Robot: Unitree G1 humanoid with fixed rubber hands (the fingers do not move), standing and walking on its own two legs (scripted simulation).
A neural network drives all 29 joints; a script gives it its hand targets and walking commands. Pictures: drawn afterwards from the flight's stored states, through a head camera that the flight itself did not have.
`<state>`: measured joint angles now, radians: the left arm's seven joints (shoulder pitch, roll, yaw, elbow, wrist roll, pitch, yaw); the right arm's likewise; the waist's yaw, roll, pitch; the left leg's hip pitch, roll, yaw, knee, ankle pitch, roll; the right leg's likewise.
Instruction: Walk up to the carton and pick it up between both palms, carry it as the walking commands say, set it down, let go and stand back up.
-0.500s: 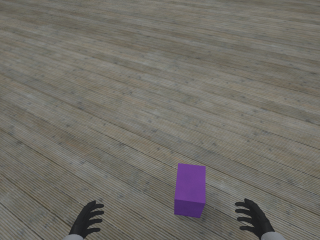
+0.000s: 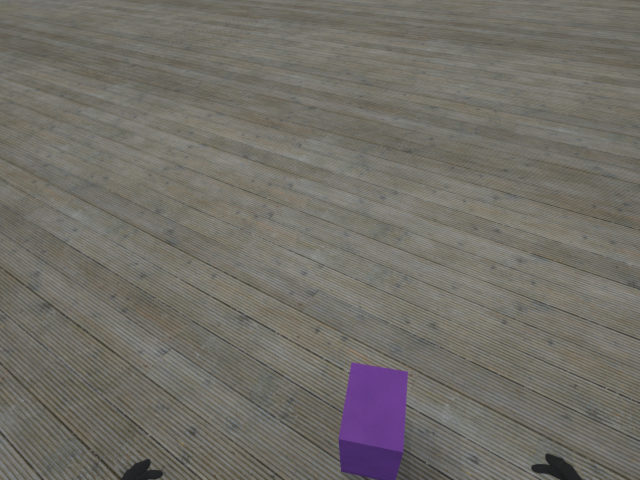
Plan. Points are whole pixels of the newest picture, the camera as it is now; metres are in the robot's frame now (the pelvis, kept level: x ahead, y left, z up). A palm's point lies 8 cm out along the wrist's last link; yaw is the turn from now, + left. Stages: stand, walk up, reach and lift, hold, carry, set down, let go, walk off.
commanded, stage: stand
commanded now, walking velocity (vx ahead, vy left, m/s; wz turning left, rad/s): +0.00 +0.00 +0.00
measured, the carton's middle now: (373, 423) +0.43 -0.09 -0.63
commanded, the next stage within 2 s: none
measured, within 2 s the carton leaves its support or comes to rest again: neither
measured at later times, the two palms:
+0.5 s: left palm out of the picture +0.07 +0.31 -0.09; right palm out of the picture +0.07 -0.26 -0.10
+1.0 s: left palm out of the picture +0.02 +0.33 -0.10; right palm out of the picture +0.02 -0.26 -0.11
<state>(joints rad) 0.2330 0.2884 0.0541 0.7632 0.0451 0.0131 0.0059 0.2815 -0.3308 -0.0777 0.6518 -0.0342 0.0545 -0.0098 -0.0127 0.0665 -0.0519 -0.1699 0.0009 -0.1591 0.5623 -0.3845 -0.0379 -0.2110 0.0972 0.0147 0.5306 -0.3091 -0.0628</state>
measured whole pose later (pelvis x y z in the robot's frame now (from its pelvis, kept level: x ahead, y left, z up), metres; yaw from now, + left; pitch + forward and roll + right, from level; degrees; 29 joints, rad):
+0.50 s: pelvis -0.02 +0.02 +0.01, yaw -1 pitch -3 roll +0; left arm 0.21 0.31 0.05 0.90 0.03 -0.01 0.00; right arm 0.28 -0.33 -0.02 0.78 -0.03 0.00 -0.02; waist 0.01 0.04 -0.04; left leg -0.13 -0.03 -0.13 0.50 -0.32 0.00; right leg -0.18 0.06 0.04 0.49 -0.26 -0.03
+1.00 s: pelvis -0.05 +0.04 +0.01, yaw -1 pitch -4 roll +0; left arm 0.20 0.33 0.02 1.03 0.02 -0.01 -0.01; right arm 0.26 -0.36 0.01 0.94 -0.02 -0.01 -0.02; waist 0.01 0.03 0.00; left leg -0.11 -0.06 -0.12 0.44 -0.25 0.01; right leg -0.16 0.03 0.06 0.43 -0.20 0.00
